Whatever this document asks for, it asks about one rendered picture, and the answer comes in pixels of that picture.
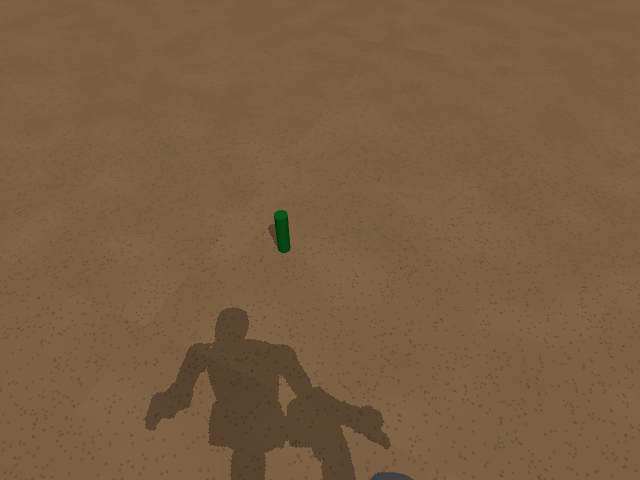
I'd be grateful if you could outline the can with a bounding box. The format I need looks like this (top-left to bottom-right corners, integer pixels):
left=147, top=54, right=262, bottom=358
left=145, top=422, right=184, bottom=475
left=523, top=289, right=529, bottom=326
left=274, top=210, right=290, bottom=253

